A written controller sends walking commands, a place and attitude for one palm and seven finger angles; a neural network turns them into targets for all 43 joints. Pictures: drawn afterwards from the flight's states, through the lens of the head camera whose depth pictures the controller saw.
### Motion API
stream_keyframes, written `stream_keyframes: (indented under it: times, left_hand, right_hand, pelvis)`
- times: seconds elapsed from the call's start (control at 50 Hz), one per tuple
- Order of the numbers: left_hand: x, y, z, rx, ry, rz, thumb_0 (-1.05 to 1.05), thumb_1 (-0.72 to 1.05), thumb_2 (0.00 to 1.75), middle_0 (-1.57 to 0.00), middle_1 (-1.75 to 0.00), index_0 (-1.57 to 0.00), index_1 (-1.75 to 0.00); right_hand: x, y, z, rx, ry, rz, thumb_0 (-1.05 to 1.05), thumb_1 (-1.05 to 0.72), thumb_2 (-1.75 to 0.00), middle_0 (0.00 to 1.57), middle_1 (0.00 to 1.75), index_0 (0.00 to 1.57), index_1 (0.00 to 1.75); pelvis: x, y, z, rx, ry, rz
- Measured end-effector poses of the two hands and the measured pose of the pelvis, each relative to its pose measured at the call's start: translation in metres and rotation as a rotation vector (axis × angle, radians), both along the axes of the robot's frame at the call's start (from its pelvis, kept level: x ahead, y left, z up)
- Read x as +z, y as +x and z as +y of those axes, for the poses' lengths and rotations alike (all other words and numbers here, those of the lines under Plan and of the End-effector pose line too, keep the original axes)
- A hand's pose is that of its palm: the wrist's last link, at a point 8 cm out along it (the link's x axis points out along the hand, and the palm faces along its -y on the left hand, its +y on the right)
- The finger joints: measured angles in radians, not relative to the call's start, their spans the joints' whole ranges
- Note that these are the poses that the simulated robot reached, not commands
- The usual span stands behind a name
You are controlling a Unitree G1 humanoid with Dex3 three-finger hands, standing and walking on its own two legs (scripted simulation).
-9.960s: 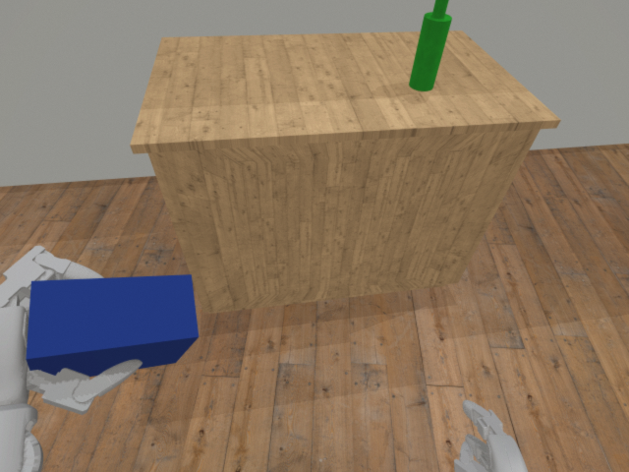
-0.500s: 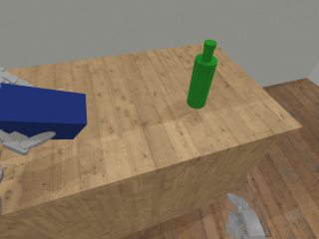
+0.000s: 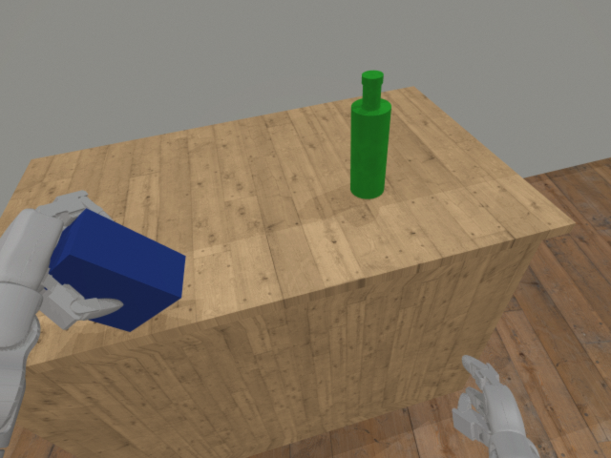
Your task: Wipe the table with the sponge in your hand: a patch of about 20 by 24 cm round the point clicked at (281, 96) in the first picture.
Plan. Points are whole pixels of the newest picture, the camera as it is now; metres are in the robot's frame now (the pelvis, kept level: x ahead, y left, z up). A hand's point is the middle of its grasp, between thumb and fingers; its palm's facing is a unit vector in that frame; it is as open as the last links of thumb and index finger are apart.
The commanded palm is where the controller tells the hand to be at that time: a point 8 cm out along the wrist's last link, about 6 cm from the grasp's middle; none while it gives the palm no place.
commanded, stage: turn the palm down, sponge in hand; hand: left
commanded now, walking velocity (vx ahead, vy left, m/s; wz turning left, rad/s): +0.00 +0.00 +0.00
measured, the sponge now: (127, 282) +0.27 +0.26 +0.13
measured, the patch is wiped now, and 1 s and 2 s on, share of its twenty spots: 0.00 0.00 0.00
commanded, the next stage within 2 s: move the sponge above the wiping area in 1.54 s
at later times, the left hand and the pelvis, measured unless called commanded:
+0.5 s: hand (102, 239) +0.28 +0.27 +0.19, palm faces +0.19 -0.37 -0.91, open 10.5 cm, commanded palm +0.24 +0.31 +0.26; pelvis +0.05 +0.02 +0.01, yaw -2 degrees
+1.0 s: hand (58, 221) +0.27 +0.30 +0.23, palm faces +0.26 -0.09 -0.96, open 10.5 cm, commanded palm +0.22 +0.31 +0.29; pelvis +0.02 +0.04 +0.02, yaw -3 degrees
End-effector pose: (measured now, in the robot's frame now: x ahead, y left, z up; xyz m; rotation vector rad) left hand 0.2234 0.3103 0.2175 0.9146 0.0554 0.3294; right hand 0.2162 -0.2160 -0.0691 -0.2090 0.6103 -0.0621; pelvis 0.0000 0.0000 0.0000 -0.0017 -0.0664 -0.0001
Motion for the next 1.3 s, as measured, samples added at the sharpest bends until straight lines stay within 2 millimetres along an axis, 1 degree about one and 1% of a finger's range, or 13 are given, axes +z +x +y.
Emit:
stream_keyframes:
  times: [0.08,0.14,0.22,0.34,0.44,0.52,0.64,0.76,0.88,0.96,1.1,1.18,1.3]
  left_hand:
    - [0.01,0.011,-0.031,-0.167,0.056,-0.041,-0.02,-0.53,1.01,-0.67,-1.35,-0.7,-1.33]
    - [0.026,0.013,-0.036,-0.187,0.091,-0.127,-0.02,-0.53,1.01,-0.67,-1.34,-0.7,-1.33]
    - [0.036,0.015,-0.018,-0.053,0.135,-0.139,-0.02,-0.53,1.01,-0.67,-1.34,-0.7,-1.33]
    - [0.021,0.023,0.013,0.094,0.206,0.058,-0.02,-0.53,1.01,-0.67,-1.34,-0.7,-1.33]
    - [0.015,0.028,-0.01,-0.068,0.22,0.066,-0.02,-0.53,1.01,-0.67,-1.34,-0.7,-1.33]
    - [0.026,0.029,-0.025,-0.142,0.286,-0.021,-0.02,-0.53,1.01,-0.67,-1.34,-0.71,-1.33]
    - [0.053,0.03,0.009,0.069,0.33,-0.08,-0.02,-0.53,1.01,-0.67,-1.34,-0.71,-1.32]
    - [0.044,0.03,0.034,0.191,0.32,0.074,-0.02,-0.53,1.01,-0.67,-1.34,-0.71,-1.32]
    - [0.021,0.027,-0.004,-0.01,0.393,0.155,-0.02,-0.53,1.01,-0.67,-1.33,-0.71,-1.32]
    - [0.041,0.019,-0.019,-0.063,0.506,0.054,-0.02,-0.53,1.01,-0.67,-1.33,-0.71,-1.32]
    - [0.087,0.004,0.015,0.196,0.505,-0.063,-0.02,-0.53,1.01,-0.67,-1.33,-0.71,-1.32]
    - [0.064,0.0,0.019,0.243,0.447,0.033,-0.02,-0.53,1.01,-0.67,-1.33,-0.71,-1.31]
    - [0.008,-0.003,-0.024,0.049,0.441,0.183,-0.02,-0.53,1.01,-0.68,-1.32,-0.71,-1.31]
  right_hand:
    - [-0.003,-0.007,-0.006,-0.039,0.019,-0.003,0.01,-0.9,-0.9,0.2,0.3,0.2,0.3]
    - [-0.007,-0.011,-0.012,-0.056,0.021,0.023,0.01,-0.9,-0.9,0.2,0.3,0.2,0.3]
    - [-0.016,-0.011,-0.021,-0.07,0.015,0.079,0.01,-0.9,-0.9,0.2,0.3,0.2,0.3]
    - [-0.018,0.002,-0.023,-0.082,-0.014,0.113,0.01,-0.9,-0.9,0.2,0.3,0.2,0.3]
    - [0.002,0.028,-0.007,-0.06,-0.033,0.037,0.01,-0.9,-0.9,0.2,0.3,0.2,0.3]
    - [0.019,0.05,0.015,-0.017,-0.02,-0.031,0.01,-0.9,-0.9,0.2,0.3,0.2,0.3]
    - [0.031,0.073,0.048,0.05,0.04,-0.055,0.01,-0.9,-0.9,0.2,0.3,0.2,0.3]
    - [0.032,0.068,0.057,0.046,0.048,-0.034,0.01,-0.9,-0.9,0.2,0.3,0.18,0.29]
    - [0.035,0.063,0.069,0.084,0.037,-0.043,0.01,-0.9,-0.9,0.2,0.3,0.19,0.29]
    - [0.036,0.062,0.076,0.096,0.047,-0.046,0.01,-0.9,-0.9,0.2,0.3,0.18,0.29]
    - [0.034,0.055,0.076,0.119,0.087,-0.026,0.01,-0.9,-0.9,0.2,0.3,0.18,0.29]
    - [0.034,0.05,0.07,0.117,0.097,-0.038,0.01,-0.9,-0.9,0.2,0.3,0.19,0.29]
    - [0.033,0.046,0.058,0.111,0.057,-0.068,0.01,-0.9,-0.9,0.2,0.3,0.2,0.3]
  pelvis:
    - [-0.002,0.005,-0.004,-0.024,0.006,0.012]
    - [-0.003,0.013,-0.006,-0.033,0.005,0.019]
    - [-0.002,0.023,-0.003,-0.037,0.005,0.023]
    - [0.0,0.036,0.006,-0.037,0.014,0.035]
    - [0.004,0.043,0.014,-0.036,0.008,0.044]
    - [0.006,0.046,0.02,-0.037,0.001,0.047]
    - [0.01,0.043,0.03,-0.036,-0.003,0.041]
    - [0.014,0.035,0.037,-0.03,-0.003,0.029]
    - [0.015,0.027,0.042,-0.035,-0.001,0.006]
    - [0.016,0.022,0.041,-0.041,0.003,-0.013]
    - [0.018,0.014,0.034,-0.038,0.003,-0.019]
    - [0.018,0.008,0.03,-0.027,0.003,-0.018]
    - [0.015,0.003,0.024,-0.032,0.009,-0.034]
